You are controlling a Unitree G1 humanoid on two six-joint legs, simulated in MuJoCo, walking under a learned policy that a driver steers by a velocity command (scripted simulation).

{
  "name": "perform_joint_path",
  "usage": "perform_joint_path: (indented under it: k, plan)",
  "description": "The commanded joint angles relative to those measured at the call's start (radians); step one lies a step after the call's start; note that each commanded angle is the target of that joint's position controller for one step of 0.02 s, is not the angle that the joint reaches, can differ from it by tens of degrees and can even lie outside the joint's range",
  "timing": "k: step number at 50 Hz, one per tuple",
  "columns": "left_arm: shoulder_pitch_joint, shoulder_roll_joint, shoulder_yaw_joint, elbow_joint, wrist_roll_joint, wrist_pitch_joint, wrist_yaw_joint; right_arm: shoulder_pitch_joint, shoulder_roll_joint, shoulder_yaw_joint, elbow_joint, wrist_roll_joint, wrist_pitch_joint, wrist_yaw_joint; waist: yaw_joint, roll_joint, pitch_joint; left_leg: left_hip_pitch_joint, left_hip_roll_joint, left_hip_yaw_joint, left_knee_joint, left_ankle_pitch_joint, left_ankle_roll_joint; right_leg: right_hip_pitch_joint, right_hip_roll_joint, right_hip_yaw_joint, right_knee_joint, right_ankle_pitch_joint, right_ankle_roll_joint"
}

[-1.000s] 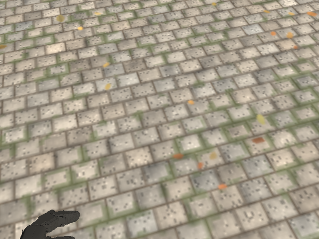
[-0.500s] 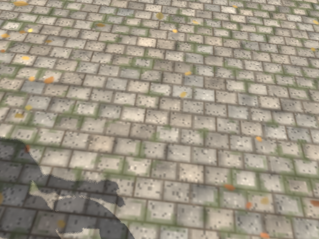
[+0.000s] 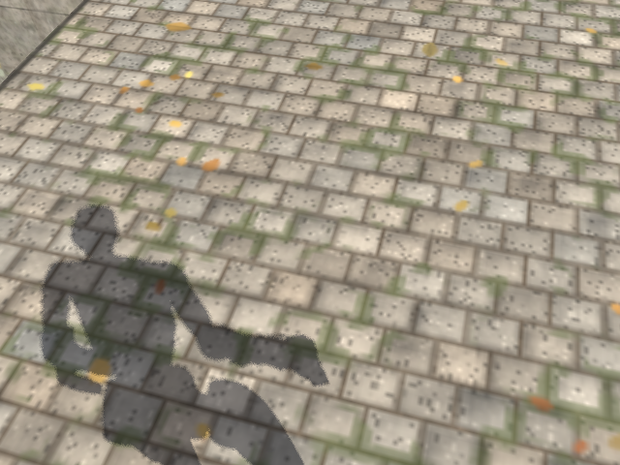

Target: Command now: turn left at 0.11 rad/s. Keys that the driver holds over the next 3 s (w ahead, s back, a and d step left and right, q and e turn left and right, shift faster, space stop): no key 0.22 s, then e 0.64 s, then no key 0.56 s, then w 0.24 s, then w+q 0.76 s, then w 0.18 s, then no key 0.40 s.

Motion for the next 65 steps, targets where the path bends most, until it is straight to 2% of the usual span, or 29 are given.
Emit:
perform_joint_path:
  k: [1, 3, 4, 5, 7, 12, 15, 18, 21, 23, 26, 28, 29, 30, 31, 32, 33, 35, 38, 43, 52, 55, 56, 57, 58, 59, 60, 63, 65]
  plan:
    - [-0.041, 0.163, 0.032, -0.042, -0.007, 0.005, 0.004, 0.011, -0.038, -0.008, -0.037, 0.009, -0.015, 0.003, -0.009, -0.204, -0.115, 0.084, 0.007, 0.069, -0.252, 0.148, -0.002, 0.119, -0.180, 0.147, -0.054, 0.502, -0.178]
    - [-0.001, 0.151, 0.024, -0.023, -0.015, 0.001, 0.000, 0.026, -0.069, -0.013, -0.019, -0.002, -0.015, 0.004, -0.012, -0.168, -0.112, 0.221, 0.020, 0.045, -0.446, 0.376, 0.038, 0.069, -0.159, 0.145, -0.054, 0.384, -0.117]
    - [0.015, 0.138, 0.017, -0.021, 0.002, -0.012, -0.006, 0.022, -0.125, -0.021, -0.030, -0.012, -0.013, -0.003, 0.008, -0.080, -0.132, 0.301, 0.102, -0.038, -0.407, 0.578, 0.070, 0.009, -0.131, 0.116, -0.031, 0.280, -0.062]
    - [0.047, 0.117, 0.013, -0.013, 0.010, -0.023, -0.013, 0.008, -0.159, -0.029, -0.014, -0.014, -0.010, -0.001, 0.054, 0.061, -0.139, 0.255, 0.117, -0.045, -0.342, 0.535, 0.125, 0.019, -0.057, 0.040, -0.052, 0.127, -0.012]
    - [-0.036, 0.139, 0.014, 0.000, 0.010, -0.021, -0.011, -0.003, -0.072, -0.009, -0.010, -0.026, -0.021, 0.017, 0.002, 0.022, -0.092, 0.153, 0.094, -0.048, -0.375, 0.342, 0.136, 0.066, -0.034, 0.007, -0.025, 0.069, 0.035]
    - [-0.016, 0.126, 0.012, 0.045, 0.002, 0.004, 0.009, 0.023, -0.063, 0.002, 0.034, -0.024, -0.052, 0.013, 0.005, 0.039, -0.033, 0.115, 0.071, -0.024, -0.384, 0.326, 0.103, 0.049, -0.040, 0.019, -0.020, 0.111, 0.028]
    - [-0.056, 0.154, 0.020, 0.041, -0.011, 0.008, 0.013, 0.034, -0.108, -0.013, 0.038, -0.020, -0.053, -0.004, -0.015, 0.031, -0.011, 0.147, 0.078, -0.018, -0.376, 0.305, 0.113, -0.036, -0.020, 0.026, 0.025, 0.126, 0.024]
    - [-0.063, 0.159, 0.028, 0.023, -0.021, 0.012, 0.014, 0.067, -0.143, -0.030, 0.042, -0.013, -0.043, -0.022, -0.026, 0.078, -0.017, 0.167, 0.168, -0.082, -0.406, 0.321, 0.179, -0.118, 0.001, 0.018, 0.133, 0.092, 0.029]
    - [-0.030, 0.148, 0.037, 0.014, -0.023, 0.022, 0.005, 0.021, -0.138, -0.034, 0.017, -0.017, -0.039, -0.036, -0.016, 0.152, -0.030, 0.153, 0.312, -0.162, -0.425, 0.450, 0.282, -0.183, -0.008, -0.011, 0.352, -0.203, 0.024]
    - [-0.035, 0.142, 0.041, -0.002, -0.030, 0.029, -0.007, -0.012, -0.136, -0.035, 0.002, -0.018, -0.044, -0.039, -0.018, 0.123, -0.021, 0.164, 0.368, -0.161, -0.418, 0.590, 0.321, -0.242, -0.045, -0.005, 0.456, -0.346, 0.016]
    - [0.024, 0.136, 0.042, 0.006, -0.030, 0.036, -0.024, -0.084, -0.155, -0.045, -0.007, 0.008, -0.038, -0.040, 0.016, 0.097, -0.061, 0.147, 0.315, -0.034, -0.342, 0.659, 0.260, -0.116, -0.039, -0.060, 0.287, -0.172, 0.011]
    - [0.097, 0.161, 0.057, 0.023, -0.024, 0.035, -0.035, -0.055, -0.128, -0.042, 0.012, 0.021, -0.026, -0.037, 0.038, 0.043, -0.087, 0.092, 0.232, 0.076, -0.179, 0.513, 0.178, 0.043, 0.015, -0.068, 0.041, 0.053, -0.017]
    - [0.104, 0.263, 0.084, 0.002, -0.023, 0.032, -0.024, 0.011, -0.086, -0.032, 0.014, -0.007, -0.025, -0.032, 0.005, -0.200, -0.081, -0.082, 0.126, 0.184, 0.074, 0.196, 0.075, 0.156, -0.142, 0.219, -0.086, 0.346, -0.090]
    - [0.122, 0.348, 0.089, -0.024, 0.010, 0.016, -0.027, -0.083, -0.031, -0.013, -0.052, -0.029, -0.027, -0.040, 0.027, -0.356, -0.096, -0.289, -0.033, 0.114, 0.284, -0.255, 0.023, 0.173, -0.367, 0.595, -0.151, 0.567, -0.302]
    - [0.132, 0.310, 0.076, -0.035, 0.033, -0.008, -0.031, -0.085, -0.076, -0.024, -0.047, -0.009, -0.029, -0.045, 0.045, -0.213, -0.149, -0.286, -0.008, -0.002, 0.432, -0.258, 0.031, 0.170, -0.384, 0.602, -0.165, 0.459, -0.365]
    - [0.073, 0.283, 0.070, -0.047, 0.021, -0.023, -0.027, -0.076, -0.103, -0.034, -0.036, 0.006, -0.029, -0.043, 0.016, -0.157, -0.103, -0.307, 0.016, -0.014, 0.456, -0.168, 0.043, 0.144, -0.334, 0.498, -0.154, 0.375, -0.322]
    - [0.024, 0.264, 0.069, -0.058, -0.002, -0.024, -0.019, -0.064, -0.119, -0.044, -0.013, 0.001, -0.030, -0.045, -0.002, -0.101, -0.073, -0.318, 0.040, -0.012, 0.420, -0.071, 0.044, 0.131, -0.271, 0.415, -0.148, 0.274, -0.257]
    - [0.002, 0.225, 0.056, -0.069, -0.023, -0.013, 0.001, -0.074, -0.120, -0.050, -0.005, -0.008, -0.034, -0.048, -0.006, -0.117, -0.069, -0.284, 0.046, -0.014, 0.371, 0.049, 0.030, 0.111, -0.209, 0.350, -0.151, 0.272, -0.204]
    - [0.045, 0.218, 0.055, -0.074, -0.020, -0.004, 0.017, -0.061, -0.088, -0.045, -0.003, -0.001, -0.044, -0.039, -0.001, -0.120, -0.108, -0.269, 0.018, -0.007, 0.332, 0.114, 0.008, 0.163, -0.184, 0.322, -0.147, 0.347, -0.213]
    - [0.059, 0.234, 0.062, -0.089, -0.021, 0.012, 0.029, -0.103, -0.081, -0.042, -0.014, 0.001, -0.053, -0.037, 0.016, -0.146, -0.085, -0.279, 0.010, -0.025, 0.145, 0.141, -0.022, 0.186, -0.172, 0.377, -0.150, 0.241, -0.214]
    - [0.015, 0.215, 0.044, -0.098, -0.003, 0.031, 0.021, -0.087, -0.084, -0.030, 0.010, 0.009, -0.081, -0.003, 0.033, -0.167, -0.087, -0.049, 0.021, 0.020, -0.085, 0.115, -0.004, 0.097, -0.168, 0.398, -0.094, 0.356, -0.227]
    - [-0.016, 0.189, 0.028, -0.094, -0.016, 0.036, 0.021, -0.031, -0.068, -0.023, 0.038, 0.008, -0.093, 0.012, -0.015, -0.150, -0.093, 0.089, 0.013, 0.039, -0.336, 0.254, 0.027, 0.090, -0.137, 0.395, -0.040, 0.431, -0.193]
    - [0.001, 0.175, 0.022, -0.086, -0.018, 0.034, 0.022, -0.011, -0.075, -0.022, 0.047, -0.001, -0.098, 0.016, -0.029, -0.127, -0.091, 0.175, 0.035, 0.018, -0.458, 0.425, 0.048, 0.060, -0.109, 0.386, -0.032, 0.381, -0.155]
    - [0.043, 0.150, 0.013, -0.083, 0.001, 0.026, 0.022, -0.002, -0.131, -0.028, 0.041, -0.018, -0.099, 0.012, -0.004, -0.037, -0.120, 0.273, 0.151, -0.080, -0.445, 0.642, 0.087, 0.010, -0.059, 0.329, 0.025, 0.243, -0.099]
    - [0.119, 0.145, 0.015, -0.066, 0.014, 0.017, 0.017, -0.033, -0.182, -0.032, 0.031, -0.030, -0.092, 0.010, 0.061, 0.126, -0.122, 0.308, 0.259, -0.180, -0.401, 0.879, 0.182, -0.057, 0.055, 0.218, 0.105, -0.085, -0.049]
    - [0.095, 0.157, 0.016, -0.069, 0.009, 0.017, 0.018, -0.053, -0.121, -0.013, 0.037, -0.038, -0.091, 0.015, 0.045, 0.162, -0.119, 0.234, 0.321, -0.242, -0.427, 0.792, 0.289, -0.050, 0.059, 0.161, 0.116, -0.192, -0.005]
    - [0.071, 0.181, 0.022, -0.066, 0.008, 0.019, 0.021, -0.076, -0.088, -0.001, 0.037, -0.028, -0.093, 0.021, 0.034, 0.132, -0.104, 0.214, 0.292, -0.229, -0.443, 0.696, 0.294, -0.027, 0.037, 0.146, 0.114, -0.168, 0.018]
    - [0.032, 0.156, 0.019, -0.066, 0.012, 0.037, 0.020, -0.064, -0.104, 0.004, 0.064, -0.013, -0.099, 0.024, 0.017, 0.123, -0.098, 0.199, 0.197, -0.151, -0.422, 0.537, 0.203, 0.031, 0.003, 0.149, -0.004, 0.055, 0.031]
    - [0.040, 0.168, 0.022, -0.047, 0.005, 0.039, 0.013, -0.052, -0.104, 0.009, 0.071, -0.017, -0.102, 0.026, 0.003, 0.056, -0.079, 0.164, 0.118, -0.065, -0.408, 0.423, 0.141, 0.060, 0.006, 0.151, -0.011, 0.138, 0.001]
Next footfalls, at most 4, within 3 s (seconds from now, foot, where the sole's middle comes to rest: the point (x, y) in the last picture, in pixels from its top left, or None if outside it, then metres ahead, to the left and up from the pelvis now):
0.06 left None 0.02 0.15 -0.78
1.14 left None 0.12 0.10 -0.78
2.10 left None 0.44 -0.05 -0.78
2.58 right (459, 371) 0.69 -0.27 -0.78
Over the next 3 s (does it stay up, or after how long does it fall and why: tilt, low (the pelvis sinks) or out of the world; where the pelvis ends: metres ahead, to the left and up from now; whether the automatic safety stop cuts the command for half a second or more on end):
stays up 0.67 -0.15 0.00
